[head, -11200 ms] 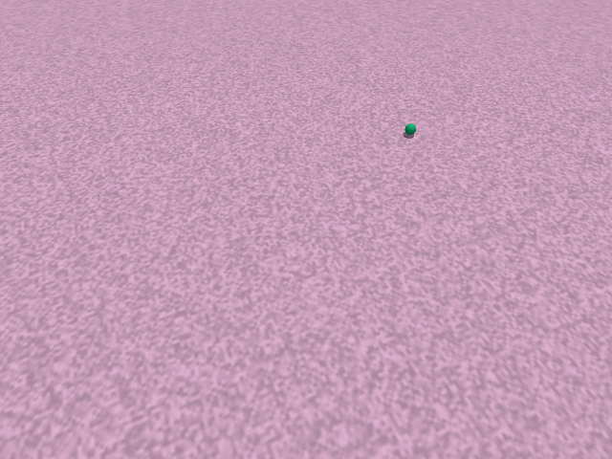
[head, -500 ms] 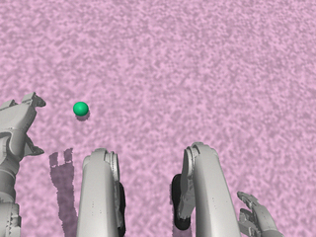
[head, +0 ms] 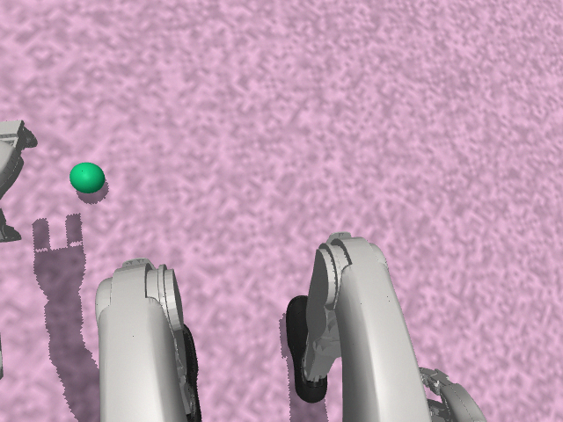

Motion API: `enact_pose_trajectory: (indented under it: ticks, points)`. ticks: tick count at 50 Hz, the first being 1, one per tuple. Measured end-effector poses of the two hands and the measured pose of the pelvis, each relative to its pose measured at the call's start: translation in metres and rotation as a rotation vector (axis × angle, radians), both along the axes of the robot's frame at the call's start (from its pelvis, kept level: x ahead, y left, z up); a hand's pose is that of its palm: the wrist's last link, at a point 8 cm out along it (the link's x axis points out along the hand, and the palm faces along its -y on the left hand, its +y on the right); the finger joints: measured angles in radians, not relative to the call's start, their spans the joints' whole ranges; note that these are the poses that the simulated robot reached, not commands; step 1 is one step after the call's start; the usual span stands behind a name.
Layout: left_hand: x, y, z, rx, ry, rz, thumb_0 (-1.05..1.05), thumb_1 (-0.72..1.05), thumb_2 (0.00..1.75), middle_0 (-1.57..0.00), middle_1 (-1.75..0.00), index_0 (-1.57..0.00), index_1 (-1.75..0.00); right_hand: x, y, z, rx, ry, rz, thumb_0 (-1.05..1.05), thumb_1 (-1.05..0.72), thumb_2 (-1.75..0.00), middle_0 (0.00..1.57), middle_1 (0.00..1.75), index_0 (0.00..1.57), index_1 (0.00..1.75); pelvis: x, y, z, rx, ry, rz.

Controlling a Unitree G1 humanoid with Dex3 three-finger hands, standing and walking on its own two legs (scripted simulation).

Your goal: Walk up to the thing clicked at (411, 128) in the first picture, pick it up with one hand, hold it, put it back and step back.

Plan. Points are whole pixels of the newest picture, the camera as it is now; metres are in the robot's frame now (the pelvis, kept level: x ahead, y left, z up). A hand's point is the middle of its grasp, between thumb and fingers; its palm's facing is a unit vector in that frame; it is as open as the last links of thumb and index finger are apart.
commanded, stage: rise first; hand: left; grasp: from above
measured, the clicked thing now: (87, 177) +0.51 +0.28 -0.33
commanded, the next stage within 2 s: approach in 0.84 s
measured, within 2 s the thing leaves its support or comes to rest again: neither
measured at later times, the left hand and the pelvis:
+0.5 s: hand (20, 187) +0.45 +0.33 -0.19, palm faces -0.46 -0.07 -0.89, open 14.1 cm; pelvis +0.01 +0.00 -0.02, yaw -1 degrees
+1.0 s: hand (27, 183) +0.46 +0.33 -0.21, palm faces -0.45 -0.07 -0.89, open 14.2 cm; pelvis +0.01 +0.00 -0.03, yaw -2 degrees
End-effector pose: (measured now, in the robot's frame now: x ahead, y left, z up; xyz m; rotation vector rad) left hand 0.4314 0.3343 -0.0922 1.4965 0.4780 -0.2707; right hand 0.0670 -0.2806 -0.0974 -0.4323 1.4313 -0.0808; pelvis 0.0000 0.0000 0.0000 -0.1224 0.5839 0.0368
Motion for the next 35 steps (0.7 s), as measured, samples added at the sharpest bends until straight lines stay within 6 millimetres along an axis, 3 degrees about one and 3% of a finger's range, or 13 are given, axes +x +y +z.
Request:
enact_pose_trajectory:
  ticks: [15,35]
  points:
    - [0.017,0.0,-0.027,0.016,-0.002,0.004,0.0,-0.53,1.0,-0.08,-1.03,-0.09,-1.02,0.002,0.002,-0.02,0.01,0.044,0.038,0.01,-0.91,-0.91,0.2,0.3,0.2,0.3,0.006,-0.001,-0.019,-0.002,0.004,-0.008]
    - [0.029,-0.002,-0.049,0.01,-0.004,0.013,0.0,-0.55,1.01,-0.08,-1.02,-0.09,-1.03,-0.009,0.001,-0.021,-0.003,0.093,0.038,0.0,-0.91,-0.91,0.2,0.3,0.2,0.3,0.011,0.001,-0.028,-0.015,0.012,-0.016]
